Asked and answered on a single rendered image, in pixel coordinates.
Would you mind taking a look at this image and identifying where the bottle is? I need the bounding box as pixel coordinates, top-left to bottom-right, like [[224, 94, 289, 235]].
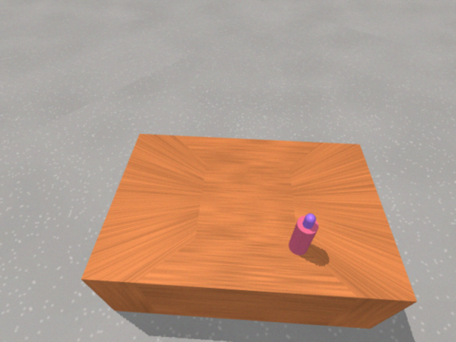
[[289, 213, 318, 255]]

